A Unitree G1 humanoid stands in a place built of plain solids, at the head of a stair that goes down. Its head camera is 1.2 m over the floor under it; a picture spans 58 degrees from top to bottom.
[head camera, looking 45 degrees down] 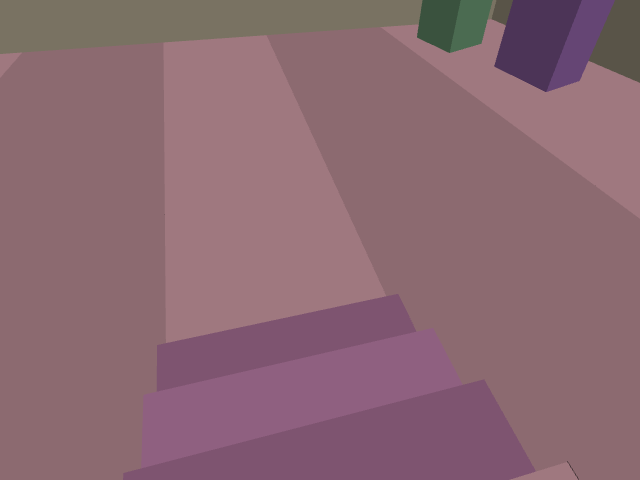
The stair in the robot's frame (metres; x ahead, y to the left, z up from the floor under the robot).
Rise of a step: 0.17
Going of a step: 0.33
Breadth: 1.17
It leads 15 degrees to the left of straight ahead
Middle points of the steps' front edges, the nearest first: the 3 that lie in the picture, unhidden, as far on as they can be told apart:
0.56 0.01 -0.17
0.88 0.09 -0.35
1.20 0.17 -0.52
